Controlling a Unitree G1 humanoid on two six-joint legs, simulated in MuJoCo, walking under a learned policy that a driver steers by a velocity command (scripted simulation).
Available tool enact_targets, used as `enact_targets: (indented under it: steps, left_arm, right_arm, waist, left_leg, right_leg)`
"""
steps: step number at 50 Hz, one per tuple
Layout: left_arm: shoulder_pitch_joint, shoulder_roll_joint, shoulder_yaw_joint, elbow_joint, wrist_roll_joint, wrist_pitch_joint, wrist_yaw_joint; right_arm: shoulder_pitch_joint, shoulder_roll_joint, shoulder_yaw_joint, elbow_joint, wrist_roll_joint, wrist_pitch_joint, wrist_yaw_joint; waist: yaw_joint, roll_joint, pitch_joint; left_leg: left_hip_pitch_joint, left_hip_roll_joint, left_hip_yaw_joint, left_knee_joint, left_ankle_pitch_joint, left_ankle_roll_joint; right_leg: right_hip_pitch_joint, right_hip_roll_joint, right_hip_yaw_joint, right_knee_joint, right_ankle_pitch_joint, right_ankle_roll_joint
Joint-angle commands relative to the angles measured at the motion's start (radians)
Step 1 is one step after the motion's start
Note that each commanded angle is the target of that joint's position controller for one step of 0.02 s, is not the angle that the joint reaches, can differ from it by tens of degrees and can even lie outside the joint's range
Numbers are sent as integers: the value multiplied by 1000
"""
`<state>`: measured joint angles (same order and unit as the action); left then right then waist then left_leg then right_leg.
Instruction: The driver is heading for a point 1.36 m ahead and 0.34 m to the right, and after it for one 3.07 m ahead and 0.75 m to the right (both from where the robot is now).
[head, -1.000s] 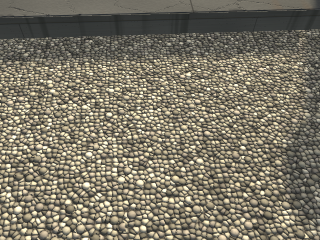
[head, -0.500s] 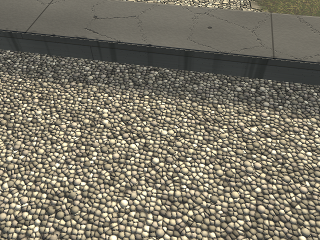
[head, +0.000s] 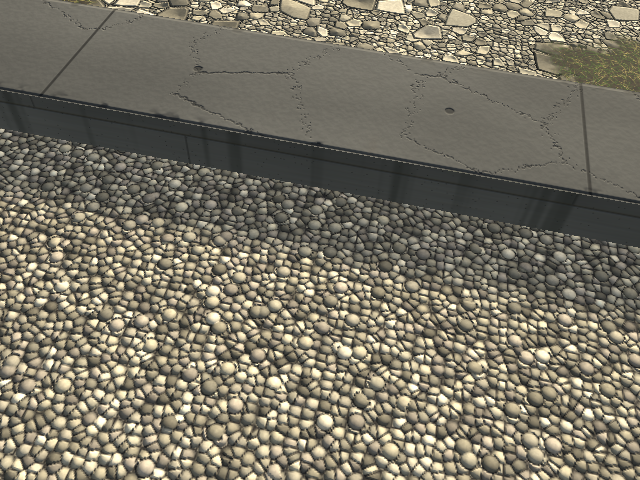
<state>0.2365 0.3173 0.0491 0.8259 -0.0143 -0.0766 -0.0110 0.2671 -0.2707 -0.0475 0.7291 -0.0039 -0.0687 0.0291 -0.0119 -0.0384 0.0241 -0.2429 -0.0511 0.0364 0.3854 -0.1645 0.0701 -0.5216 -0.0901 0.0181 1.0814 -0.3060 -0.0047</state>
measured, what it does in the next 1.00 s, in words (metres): walks ahead: right foot, then left foot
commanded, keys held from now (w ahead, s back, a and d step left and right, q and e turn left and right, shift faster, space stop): w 0.58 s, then no key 0.42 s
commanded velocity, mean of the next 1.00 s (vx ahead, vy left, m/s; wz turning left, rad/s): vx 0.39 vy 0.00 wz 0.01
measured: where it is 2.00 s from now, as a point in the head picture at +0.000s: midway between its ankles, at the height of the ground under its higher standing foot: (337, 428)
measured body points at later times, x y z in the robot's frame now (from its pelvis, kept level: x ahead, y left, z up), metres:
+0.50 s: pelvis +0.28 -0.06 -0.01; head +0.31 -0.07 +0.44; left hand +0.40 +0.20 -0.11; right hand +0.34 -0.35 -0.13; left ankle +0.20 +0.08 -0.66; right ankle +0.33 -0.15 -0.74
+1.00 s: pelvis +0.48 -0.02 -0.01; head +0.52 +0.00 +0.44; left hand +0.56 +0.26 -0.15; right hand +0.63 -0.27 -0.12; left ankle +0.58 +0.07 -0.74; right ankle +0.43 -0.16 -0.70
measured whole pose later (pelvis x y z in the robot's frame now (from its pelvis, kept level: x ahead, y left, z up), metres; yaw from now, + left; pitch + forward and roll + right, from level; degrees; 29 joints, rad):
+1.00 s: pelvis +0.48 -0.02 -0.01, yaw -1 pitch +1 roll +0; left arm 0.21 0.29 0.04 0.92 0.00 0.02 0.03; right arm 0.10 -0.22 -0.02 0.83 -0.02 -0.04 0.01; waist 0.01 -0.03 0.05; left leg -0.40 -0.02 0.03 0.47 -0.08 0.05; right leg -0.36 -0.03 0.03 0.91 -0.53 0.05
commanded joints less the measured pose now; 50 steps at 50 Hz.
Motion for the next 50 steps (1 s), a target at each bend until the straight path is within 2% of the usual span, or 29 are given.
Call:
enact_targets:
  steps: [1,3,7,12,15,16,17,18,19,20,21,22,23,24,25,29,31,33,37,39,40,41,42,43,44,45,46,47,50]
  left_arm:
    - [15,50,14,-54,10,10,6]
    - [-53,42,10,-72,15,10,4]
    - [-191,18,-3,-104,9,-4,-12]
    - [-312,31,-5,-154,0,-15,-37]
    - [-263,62,6,-149,2,-21,-45]
    - [-174,86,20,-125,5,-22,-41]
    - [-19,135,45,-78,8,-21,-31]
    - [149,220,67,-49,18,-16,-21]
    - [193,242,72,-27,8,-9,-26]
    - [176,151,47,-34,-5,-9,-25]
    - [96,125,36,-46,-2,-9,-20]
    - [31,106,29,-56,8,-10,-20]
    - [-11,83,24,-61,17,-13,-21]
    - [-32,65,19,-62,27,-17,-21]
    - [-39,60,18,-59,25,-21,-23]
    - [-6,100,30,-25,16,-30,-10]
    - [-3,106,30,-13,19,-22,-2]
    - [28,112,29,5,17,-13,6]
    - [74,121,29,46,7,11,15]
    - [51,131,33,55,2,23,22]
    - [28,129,33,56,0,28,25]
    - [50,108,26,59,8,30,25]
    - [137,58,8,53,36,22,22]
    - [259,-26,-23,86,33,20,15]
    - [229,45,-8,99,9,30,12]
    - [146,92,7,76,-6,44,16]
    - [90,87,10,68,-6,63,27]
    - [67,79,13,64,4,83,38]
    - [98,40,9,86,15,112,59]
  right_arm:
    - [-22,-136,-37,-45,3,-32,-5]
    - [2,-147,-40,-23,4,-31,-13]
    - [62,-171,-44,20,12,-22,-25]
    - [145,-186,-50,84,21,-1,-31]
    - [137,-202,-56,100,23,15,-39]
    - [118,-206,-55,100,23,21,-41]
    - [117,-184,-45,95,17,26,-45]
    - [157,-128,-21,68,-9,18,-46]
    - [260,-25,8,71,1,-3,-35]
    - [164,-138,-18,72,27,-20,-30]
    - [67,-173,-29,38,47,-31,-26]
    - [19,-164,-27,30,39,-33,-31]
    - [9,-152,-31,29,24,-30,-34]
    - [32,-136,-31,36,19,-21,-33]
    - [53,-115,-29,44,19,-12,-34]
    - [-29,-86,-22,19,7,7,-39]
    - [-84,-71,-16,8,0,1,-35]
    - [-147,-47,-6,-2,-2,-9,-26]
    - [-211,-68,-10,-19,3,-14,-8]
    - [-182,-101,-20,-13,-5,-18,-2]
    - [-125,-114,-27,9,-11,-19,-3]
    - [-54,-153,-41,36,-20,-23,-10]
    - [-7,-226,-52,37,-36,-21,-17]
    - [15,-182,-37,44,-35,-4,-21]
    - [39,-117,-21,55,-12,10,-16]
    - [-19,-113,-16,53,0,16,-13]
    - [-91,-100,-10,45,-4,18,-14]
    - [-156,-94,-6,40,-10,19,-15]
    - [-240,-95,-9,47,-30,29,-24]
  waist:
    - [27,108,-27]
    - [11,90,-3]
    - [-38,87,29]
    - [-68,89,57]
    - [-24,118,17]
    - [30,125,-40]
    - [98,108,-147]
    - [133,-27,-310]
    - [87,-256,-420]
    - [130,-141,-340]
    - [115,-98,-192]
    - [87,-24,-112]
    - [56,-18,-65]
    - [25,-40,-61]
    - [9,-48,-60]
    - [10,-22,-5]
    - [17,-16,14]
    - [42,-18,4]
    - [60,-36,-23]
    - [28,-44,-42]
    - [-10,-35,-65]
    - [-31,6,-114]
    - [-1,138,-239]
    - [14,302,-370]
    - [-19,237,-401]
    - [-18,176,-290]
    - [-3,130,-206]
    - [20,128,-151]
    - [62,195,-114]
  left_leg:
    - [92,273,-257,-242,180,187]
    - [99,260,-210,-258,196,176]
    - [104,229,-127,-268,180,138]
    - [256,291,-138,-208,212,125]
    - [329,307,-138,-109,421,96]
    - [321,280,-111,-5,587,78]
    - [246,228,-71,180,622,48]
    - [-13,153,-29,512,312,5]
    - [-363,-17,-76,796,-391,-49]
    - [-475,34,-176,892,-419,-36]
    - [-528,84,-144,884,-323,-25]
    - [-497,129,-117,841,-235,-28]
    - [-454,159,-114,785,-178,-35]
    - [-389,181,-121,758,-141,-40]
    - [-354,187,-118,733,-127,-47]
    - [-410,203,-100,571,2,-86]
    - [-377,182,-77,422,110,-95]
    - [-288,140,-39,279,228,-93]
    - [-235,100,-56,156,282,-70]
    - [-195,93,-72,111,226,-42]
    - [-115,79,-60,64,252,-25]
    - [16,88,-58,27,421,-3]
    - [283,245,-194,127,840,71]
    - [499,435,-418,132,949,241]
    - [449,428,-476,79,729,257]
    - [335,389,-431,25,524,218]
    - [224,354,-387,-18,369,184]
    - [109,334,-356,-63,236,161]
    - [-88,255,-247,-138,57,126]
  right_leg:
    - [-130,-55,42,-72,106,22]
    - [-159,-53,41,-189,219,33]
    - [-104,-14,8,-425,410,27]
    - [-128,14,7,-549,359,-9]
    - [-28,50,-22,-587,245,-50]
    - [109,83,-56,-610,241,-73]
    - [345,77,-51,-600,273,-107]
    - [697,-132,190,-540,328,-193]
    - [950,-299,642,-686,53,-325]
    - [898,-272,659,-764,-104,-286]
    - [760,-245,525,-793,-76,-247]
    - [619,-209,426,-819,26,-232]
    - [510,-179,356,-846,119,-229]
    - [443,-153,306,-873,177,-223]
    - [407,-139,270,-899,206,-227]
    - [356,-130,164,-964,315,-245]
    - [342,-91,73,-942,524,-216]
    - [329,-51,-2,-911,639,-185]
    - [435,-90,18,-835,631,-164]
    - [484,-112,47,-759,621,-140]
    - [485,-97,42,-688,640,-121]
    - [466,-39,20,-568,624,-86]
    - [312,32,-10,-369,357,-37]
    - [104,123,-12,-104,-251,27]
    - [71,109,66,-8,-419,40]
    - [25,78,68,29,-384,44]
    - [10,52,55,9,-332,50]
    - [41,25,57,-48,-281,58]
    - [227,30,18,-252,-179,67]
